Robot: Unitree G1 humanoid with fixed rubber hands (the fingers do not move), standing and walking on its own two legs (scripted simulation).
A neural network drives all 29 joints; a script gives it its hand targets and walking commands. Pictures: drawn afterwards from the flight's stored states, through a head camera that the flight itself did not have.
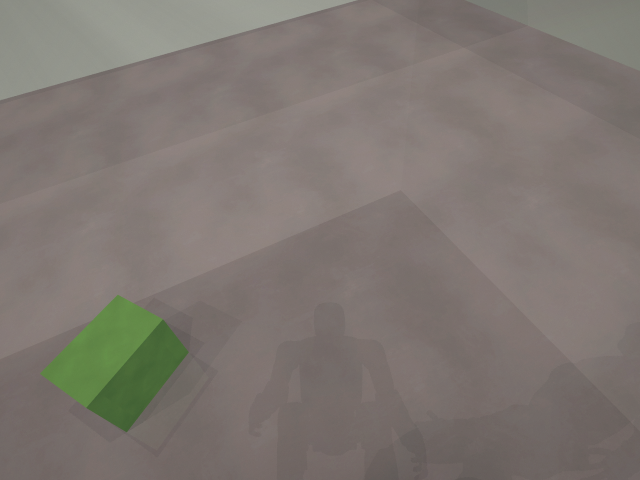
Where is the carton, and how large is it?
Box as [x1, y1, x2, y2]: [40, 295, 188, 431]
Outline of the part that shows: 117,295 40,373 84,406 126,431 188,352 161,318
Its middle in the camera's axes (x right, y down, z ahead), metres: -0.62 +0.40 +1.23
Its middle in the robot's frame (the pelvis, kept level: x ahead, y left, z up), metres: +0.61 +0.68 -0.66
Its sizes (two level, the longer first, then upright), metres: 0.291 0.203 0.234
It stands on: the floor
